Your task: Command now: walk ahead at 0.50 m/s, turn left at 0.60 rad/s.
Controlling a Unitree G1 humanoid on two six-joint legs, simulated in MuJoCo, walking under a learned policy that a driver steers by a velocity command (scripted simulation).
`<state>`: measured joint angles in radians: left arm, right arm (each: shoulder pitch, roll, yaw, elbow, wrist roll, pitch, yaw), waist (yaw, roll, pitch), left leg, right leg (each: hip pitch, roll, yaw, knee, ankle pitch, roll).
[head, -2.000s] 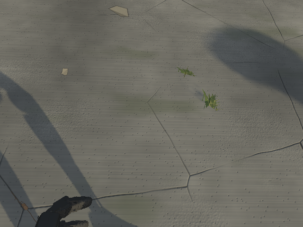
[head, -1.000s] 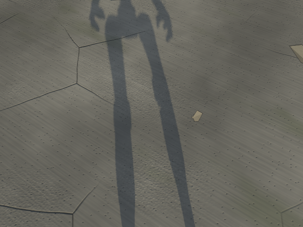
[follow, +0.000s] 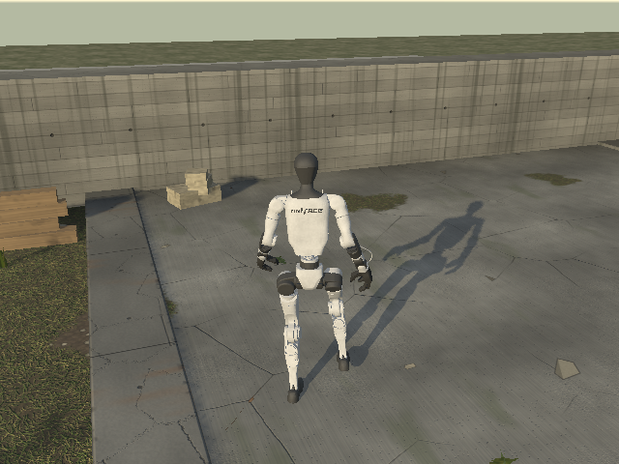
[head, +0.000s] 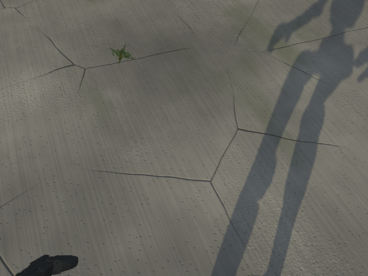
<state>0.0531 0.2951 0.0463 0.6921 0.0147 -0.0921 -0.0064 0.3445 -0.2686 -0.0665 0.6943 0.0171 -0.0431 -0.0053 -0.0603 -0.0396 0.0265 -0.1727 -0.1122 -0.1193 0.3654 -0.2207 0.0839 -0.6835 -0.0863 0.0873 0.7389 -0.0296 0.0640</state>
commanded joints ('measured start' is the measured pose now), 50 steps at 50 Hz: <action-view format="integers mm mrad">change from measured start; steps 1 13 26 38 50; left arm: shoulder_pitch -104 222 322 241 75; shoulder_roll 56 100 150 132 28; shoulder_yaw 9 41 41 22 11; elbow -83 0 98 59 0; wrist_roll -15 -10 -37 -53 -33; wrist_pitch -15 -7 6 -4 42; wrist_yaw -11 -17 -4 2 -22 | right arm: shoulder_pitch -5 -85 -337 -43 -89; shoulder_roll -183 -147 -41 -129 -141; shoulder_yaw -52 -19 17 -17 -25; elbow -52 -74 -117 -33 64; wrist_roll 9 0 -1 -15 -28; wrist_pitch -14 -23 -40 -42 -72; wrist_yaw -11 -8 27 23 0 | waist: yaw -3 127 151 -10 20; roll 111 -15 -38 113 76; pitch -20 -49 10 -130 32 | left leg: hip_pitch -122 -618 -411 263 60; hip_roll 204 135 173 418 326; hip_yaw -175 -23 102 -278 205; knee -105 913 246 -87 -250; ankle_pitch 117 -164 264 -14 320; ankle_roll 147 -53 -90 143 83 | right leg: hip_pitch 181 692 566 -76 12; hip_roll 71 -216 -112 -2 -15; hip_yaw -36 425 33 8 -35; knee -143 -484 -574 487 32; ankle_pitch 127 -383 42 -349 135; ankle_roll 3 -295 -258 -92 -56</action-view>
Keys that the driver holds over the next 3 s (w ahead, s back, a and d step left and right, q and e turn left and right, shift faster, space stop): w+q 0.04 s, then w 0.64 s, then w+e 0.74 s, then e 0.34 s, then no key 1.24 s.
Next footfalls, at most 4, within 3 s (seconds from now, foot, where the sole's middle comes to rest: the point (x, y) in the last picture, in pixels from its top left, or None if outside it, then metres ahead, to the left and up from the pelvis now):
0.16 right None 0.28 -0.14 -0.78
0.66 left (134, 263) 0.51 0.15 -0.78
1.20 right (190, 186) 0.82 -0.08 -0.78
1.66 left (161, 132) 1.12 0.04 -0.78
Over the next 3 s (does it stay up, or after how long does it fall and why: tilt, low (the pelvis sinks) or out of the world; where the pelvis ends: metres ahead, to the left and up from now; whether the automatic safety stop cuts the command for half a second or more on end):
stays up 1.00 -0.05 -0.01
